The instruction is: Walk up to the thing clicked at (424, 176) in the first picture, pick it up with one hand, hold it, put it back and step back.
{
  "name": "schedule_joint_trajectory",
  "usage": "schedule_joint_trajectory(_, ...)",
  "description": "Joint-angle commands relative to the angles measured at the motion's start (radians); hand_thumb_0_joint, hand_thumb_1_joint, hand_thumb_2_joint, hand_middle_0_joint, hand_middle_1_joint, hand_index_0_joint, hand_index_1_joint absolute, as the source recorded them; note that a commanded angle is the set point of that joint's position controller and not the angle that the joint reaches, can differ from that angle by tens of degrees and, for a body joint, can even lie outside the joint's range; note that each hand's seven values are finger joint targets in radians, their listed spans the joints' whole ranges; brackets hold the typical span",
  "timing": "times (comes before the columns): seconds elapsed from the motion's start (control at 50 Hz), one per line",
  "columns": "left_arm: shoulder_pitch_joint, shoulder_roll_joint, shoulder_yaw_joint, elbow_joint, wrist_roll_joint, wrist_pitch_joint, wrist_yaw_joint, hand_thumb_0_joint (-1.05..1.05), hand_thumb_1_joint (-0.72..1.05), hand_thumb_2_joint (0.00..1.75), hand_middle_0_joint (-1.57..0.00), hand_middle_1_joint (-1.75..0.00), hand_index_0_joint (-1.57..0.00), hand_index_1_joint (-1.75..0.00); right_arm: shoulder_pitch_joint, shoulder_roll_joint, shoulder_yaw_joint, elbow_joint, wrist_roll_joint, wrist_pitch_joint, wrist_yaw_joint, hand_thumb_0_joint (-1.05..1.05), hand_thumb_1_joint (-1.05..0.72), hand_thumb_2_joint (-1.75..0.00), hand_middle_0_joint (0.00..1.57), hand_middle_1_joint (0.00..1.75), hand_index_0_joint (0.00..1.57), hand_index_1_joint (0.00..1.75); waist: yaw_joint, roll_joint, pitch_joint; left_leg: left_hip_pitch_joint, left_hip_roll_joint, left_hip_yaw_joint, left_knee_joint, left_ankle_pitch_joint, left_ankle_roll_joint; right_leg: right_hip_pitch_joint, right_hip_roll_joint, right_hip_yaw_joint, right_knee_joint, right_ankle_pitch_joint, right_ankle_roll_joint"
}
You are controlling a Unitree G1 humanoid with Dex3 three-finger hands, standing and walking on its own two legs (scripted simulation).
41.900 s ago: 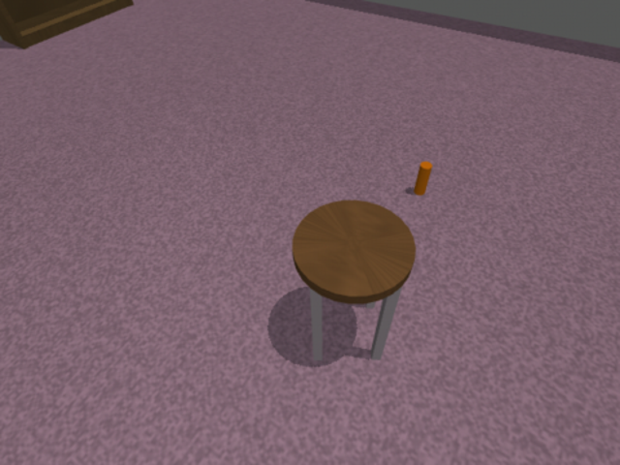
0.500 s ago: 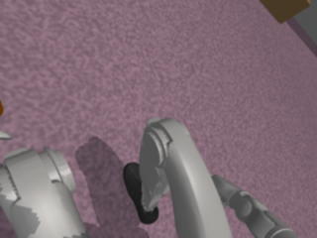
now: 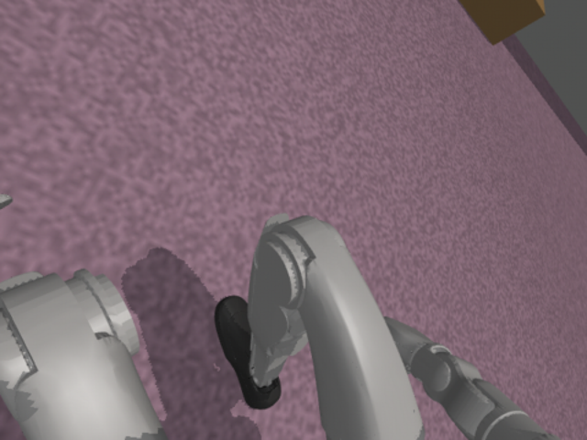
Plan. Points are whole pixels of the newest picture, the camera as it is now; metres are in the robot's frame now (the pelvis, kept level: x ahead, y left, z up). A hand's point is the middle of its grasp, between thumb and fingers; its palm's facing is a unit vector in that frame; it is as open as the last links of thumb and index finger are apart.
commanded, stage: close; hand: left
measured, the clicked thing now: out of the picture +0.46 +0.27 -0.21
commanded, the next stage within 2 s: settle in 0.40 s
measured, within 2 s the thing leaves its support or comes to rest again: leaves its support in 0.80 s
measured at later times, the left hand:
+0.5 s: hand out of the picture +0.45 +0.27 -0.18, palm faces +0.21 -0.98 -0.04, open 8.1 cm
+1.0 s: hand out of the picture +0.46 +0.27 -0.14, palm faces +0.21 -0.98 -0.03, open 8.2 cm
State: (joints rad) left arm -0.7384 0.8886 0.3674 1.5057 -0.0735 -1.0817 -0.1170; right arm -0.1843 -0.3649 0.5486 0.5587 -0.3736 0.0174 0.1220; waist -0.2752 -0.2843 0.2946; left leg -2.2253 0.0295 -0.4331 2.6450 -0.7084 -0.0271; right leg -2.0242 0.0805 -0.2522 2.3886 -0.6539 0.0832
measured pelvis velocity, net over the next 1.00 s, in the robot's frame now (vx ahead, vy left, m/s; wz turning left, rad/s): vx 0.00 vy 0.00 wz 0.01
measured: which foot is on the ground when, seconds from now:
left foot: down 0.00-1.00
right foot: down 0.00-1.00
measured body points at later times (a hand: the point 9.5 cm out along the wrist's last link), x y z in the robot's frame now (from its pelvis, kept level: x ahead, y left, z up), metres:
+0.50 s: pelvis +0.00 +0.00 +0.01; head +0.23 +0.21 +0.32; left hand +0.43 +0.32 -0.17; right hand +0.17 -0.24 -0.02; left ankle +0.08 +0.13 -0.26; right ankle +0.14 -0.13 -0.26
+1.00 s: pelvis +0.00 +0.00 +0.01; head +0.23 +0.20 +0.34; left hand +0.44 +0.33 -0.13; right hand +0.17 -0.24 -0.03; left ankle +0.08 +0.13 -0.26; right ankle +0.14 -0.13 -0.26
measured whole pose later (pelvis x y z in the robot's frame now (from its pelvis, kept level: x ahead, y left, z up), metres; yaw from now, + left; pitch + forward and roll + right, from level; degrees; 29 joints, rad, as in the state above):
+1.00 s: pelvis +0.00 +0.00 +0.01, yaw +0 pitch +16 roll -19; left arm -0.73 0.81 0.33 1.26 -0.03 -0.96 -0.05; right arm -0.12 -0.33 0.47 0.57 -0.33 0.05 0.14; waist -0.26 -0.24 0.25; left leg -2.24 0.03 -0.40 2.60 -0.70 -0.01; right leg -2.03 0.07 -0.24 2.35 -0.66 0.07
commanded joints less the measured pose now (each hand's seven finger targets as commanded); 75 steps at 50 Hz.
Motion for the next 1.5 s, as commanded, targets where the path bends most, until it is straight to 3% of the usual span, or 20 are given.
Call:
schedule_joint_trajectory(0.0, -0.268, 0.085, -0.012, -0.124, 0.003, -0.074, 0.022, 0.00, 0.27, 0.56, -0.53, -0.52, -0.53, -0.51, 0.045, -0.364, -0.120, -0.001, -0.006, 0.015, -0.012, 0.00, -0.87, -0.89, 0.20, 0.30, 0.20, 0.30, -0.167, 0.591, -0.526, 0.437, 0.054, 0.123, -0.322, 0.136, -0.005, 0.224, 0.040, -0.113, -0.182, 0.228, -0.082)
schedule_joint_trajectory(0.18, -0.274, 0.096, -0.022, -0.104, 0.023, -0.071, 0.058, 0.00, 0.55, 0.79, -0.79, -0.77, -0.78, -0.76, 0.031, -0.359, -0.117, -0.001, -0.009, 0.024, -0.009, 0.00, -0.86, -0.89, 0.20, 0.30, 0.20, 0.30, -0.165, 0.586, -0.500, 0.425, 0.055, 0.118, -0.334, 0.099, -0.003, 0.209, 0.045, -0.115, -0.195, 0.203, -0.083)
schedule_joint_trajectory(0.22, -0.293, 0.084, -0.027, -0.105, 0.024, -0.072, 0.063, 0.00, 0.62, 0.82, -0.83, -0.80, -0.82, -0.79, 0.034, -0.365, -0.118, -0.001, -0.011, 0.025, -0.009, 0.00, -0.86, -0.89, 0.20, 0.30, 0.20, 0.30, -0.182, 0.594, -0.505, 0.445, 0.057, 0.107, -0.343, 0.109, -0.007, 0.204, 0.044, -0.123, -0.193, 0.210, -0.082)
schedule_joint_trajectory(0.3, -0.292, 0.104, -0.018, -0.098, 0.025, -0.077, 0.072, 0.00, 0.61, 0.97, -1.02, -1.00, -1.02, -0.99, 0.028, -0.361, -0.112, 0.003, -0.010, 0.025, -0.010, 0.00, -0.87, -0.89, 0.20, 0.30, 0.20, 0.30, -0.175, 0.599, -0.501, 0.438, 0.057, 0.108, -0.343, 0.111, -0.006, 0.210, 0.045, -0.120, -0.196, 0.212, -0.083)
schedule_joint_trajectory(0.38, -0.294, 0.084, -0.043, -0.102, 0.030, -0.074, 0.068, 0.00, 0.64, 1.12, -1.12, -1.15, -1.12, -1.15, 0.037, -0.354, -0.115, 0.011, -0.013, 0.027, -0.011, 0.00, -0.87, -0.89, 0.20, 0.30, 0.20, 0.30, -0.181, 0.592, -0.518, 0.446, 0.055, 0.121, -0.334, 0.129, -0.002, 0.229, 0.049, -0.115, -0.211, 0.229, -0.083)
schedule_joint_trajectory(0.58, -0.297, 0.088, -0.049, -0.110, 0.038, -0.065, 0.078, 0.00, 0.66, 1.31, -1.28, -1.38, -1.28, -1.39, 0.031, -0.353, -0.119, 0.018, -0.010, 0.025, -0.009, 0.00, -0.90, -0.90, 0.20, 0.30, 0.20, 0.30, -0.174, 0.603, -0.512, 0.448, 0.055, 0.123, -0.339, 0.127, -0.003, 0.222, 0.047, -0.115, -0.215, 0.226, -0.086)
schedule_joint_trajectory(0.6, -0.305, 0.081, -0.050, -0.121, 0.033, -0.066, 0.076, 0.00, 0.67, 1.31, -1.30, -1.39, -1.30, -1.39, 0.038, -0.356, -0.118, 0.018, -0.011, 0.025, -0.008, 0.00, -0.90, -0.90, 0.20, 0.30, 0.20, 0.30, -0.184, 0.610, -0.521, 0.455, 0.054, 0.118, -0.338, 0.131, -0.004, 0.228, 0.048, -0.120, -0.215, 0.232, -0.084)
schedule_joint_trajectory(0.72, -0.332, 0.105, -0.044, -0.203, 0.036, -0.060, 0.082, 0.00, 0.61, 1.33, -1.36, -1.45, -1.36, -1.45, 0.054, -0.356, -0.128, 0.023, -0.003, 0.027, -0.005, 0.00, -0.90, -0.90, 0.20, 0.30, 0.20, 0.30, -0.165, 0.660, -0.550, 0.484, 0.058, 0.119, -0.350, 0.157, -0.011, 0.229, 0.042, -0.115, -0.200, 0.244, -0.089)
schedule_joint_trajectory(0.82, -0.323, 0.100, -0.038, -0.329, 0.034, -0.027, 0.071, 0.00, 0.53, 1.33, -1.39, -1.48, -1.39, -1.48, 0.084, -0.349, -0.159, 0.019, 0.011, 0.033, -0.001, 0.00, -0.90, -0.90, 0.20, 0.30, 0.20, 0.30, -0.136, 0.711, -0.622, 0.532, 0.060, 0.133, -0.367, 0.188, -0.016, 0.233, 0.035, -0.102, -0.194, 0.260, -0.093)
schedule_joint_trajectory(0.9, -0.278, 0.089, -0.018, -0.415, 0.036, 0.030, 0.076, 0.00, 0.46, 1.33, -1.39, -1.47, -1.39, -1.48, 0.113, -0.334, -0.193, 0.012, 0.036, 0.044, 0.002, 0.00, -0.90, -0.90, 0.20, 0.30, 0.20, 0.30, -0.088, 0.718, -0.672, 0.531, 0.058, 0.147, -0.388, 0.191, -0.017, 0.213, 0.026, -0.085, -0.189, 0.249, -0.100)
schedule_joint_trajectory(0.98, -0.241, 0.031, -0.026, -0.514, 0.013, 0.092, 0.064, 0.00, 0.44, 1.32, -1.40, -1.48, -1.40, -1.49, 0.157, -0.316, -0.236, 0.004, 0.069, 0.052, 0.004, 0.00, -0.90, -0.90, 0.20, 0.30, 0.20, 0.30, -0.064, 0.693, -0.733, 0.497, 0.049, 0.173, -0.394, 0.194, -0.006, 0.241, 0.023, -0.064, -0.201, 0.260, -0.100)
schedule_joint_trajectory(1.04, -0.215, 0.015, -0.028, -0.572, 0.022, 0.150, 0.053, 0.00, 0.43, 1.31, -1.38, -1.47, -1.38, -1.48, 0.186, -0.297, -0.273, -0.006, 0.100, 0.063, 0.000, 0.00, -0.89, -0.90, 0.20, 0.30, 0.20, 0.30, -0.032, 0.682, -0.742, 0.467, 0.047, 0.191, -0.420, 0.150, 0.003, 0.205, 0.017, -0.047, -0.212, 0.219, -0.107)
schedule_joint_trajectory(1.16, -0.214, -0.088, -0.065, -0.687, -0.001, 0.256, 0.029, 0.00, 0.39, 1.29, -1.36, -1.45, -1.36, -1.46, 0.250, -0.265, -0.341, -0.004, 0.156, 0.069, -0.002, 0.00, -0.88, -0.89, 0.20, 0.30, 0.20, 0.30, -0.008, 0.659, -0.780, 0.449, 0.037, 0.213, -0.445, 0.135, 0.012, 0.153, 0.005, -0.019, -0.217, 0.201, -0.114)
schedule_joint_trajectory(1.18, -0.229, -0.089, -0.050, -0.697, -0.007, 0.272, 0.031, 0.00, 0.39, 1.28, -1.36, -1.45, -1.36, -1.46, 0.270, -0.258, -0.350, -0.002, 0.164, 0.069, -0.004, 0.00, -0.88, -0.89, 0.20, 0.30, 0.20, 0.30, -0.010, 0.625, -0.793, 0.428, 0.034, 0.222, -0.439, 0.133, 0.019, 0.163, 0.004, -0.013, -0.226, 0.201, -0.112)
schedule_joint_trajectory(1.26, -0.227, -0.133, -0.079, -0.723, -0.011, 0.318, 0.008, 0.00, 0.36, 1.27, -1.35, -1.44, -1.35, -1.45, 0.278, -0.241, -0.391, -0.007, 0.194, 0.066, -0.009, 0.00, -0.88, -0.89, 0.20, 0.30, 0.20, 0.30, 0.020, 0.586, -0.778, 0.372, 0.024, 0.243, -0.474, 0.013, 0.032, 0.121, -0.001, 0.002, -0.255, 0.095, -0.116)
schedule_joint_trajectory(1.3, -0.231, -0.146, -0.080, -0.753, -0.008, 0.335, -0.002, 0.00, 0.37, 1.28, -1.34, -1.45, -1.35, -1.45, 0.294, -0.235, -0.408, -0.002, 0.206, 0.067, -0.012, 0.00, -0.87, -0.89, 0.20, 0.30, 0.20, 0.30, 0.030, 0.579, -0.801, 0.388, 0.022, 0.247, -0.487, 0.014, 0.031, 0.115, -0.007, 0.009, -0.256, 0.095, -0.116)
schedule_joint_trajectory(1.38, -0.225, -0.131, -0.035, -0.808, -0.034, 0.369, -0.023, 0.00, 0.29, 1.27, -1.35, -1.45, -1.35, -1.46, 0.300, -0.218, -0.438, -0.013, 0.235, 0.069, -0.021, 0.00, -0.88, -0.89, 0.20, 0.30, 0.20, 0.30, 0.071, 0.565, -0.880, 0.407, 0.015, 0.276, -0.496, 0.041, 0.036, 0.127, -0.011, 0.033, -0.265, 0.093, -0.120)
schedule_joint_trajectory(1.4, -0.260, -0.139, -0.037, -0.824, -0.041, 0.373, -0.028, 0.00, 0.26, 1.26, -1.35, -1.45, -1.35, -1.46, 0.316, -0.213, -0.444, -0.002, 0.238, 0.068, -0.023, 0.00, -0.88, -0.89, 0.20, 0.30, 0.20, 0.30, 0.063, 0.573, -0.888, 0.398, 0.013, 0.284, -0.499, 0.039, 0.036, 0.137, -0.013, 0.039, -0.267, 0.093, -0.120)
schedule_joint_trajectory(1.46, -0.245, -0.135, -0.009, -0.838, -0.043, 0.391, -0.034, 0.00, 0.26, 1.24, -1.32, -1.43, -1.32, -1.43, 0.341, -0.200, -0.462, 0.012, 0.247, 0.067, -0.032, 0.00, -0.88, -0.89, 0.20, 0.30, 0.20, 0.30, 0.084, 0.567, -0.936, 0.414, 0.009, 0.300, -0.495, 0.084, 0.037, 0.161, -0.016, 0.054, -0.271, 0.126, -0.120)
schedule_joint_trajectory(1.48, -0.240, -0.147, -0.021, -0.841, -0.040, 0.397, -0.043, 0.00, 0.27, 1.24, -1.32, -1.42, -1.32, -1.43, 0.338, -0.196, -0.466, 0.011, 0.251, 0.067, -0.034, 0.00, -0.88, -0.89, 0.20, 0.30, 0.20, 0.30, 0.084, 0.569, -0.933, 0.419, 0.010, 0.302, -0.506, 0.092, 0.035, 0.149, -0.020, 0.056, -0.270, 0.126, -0.121)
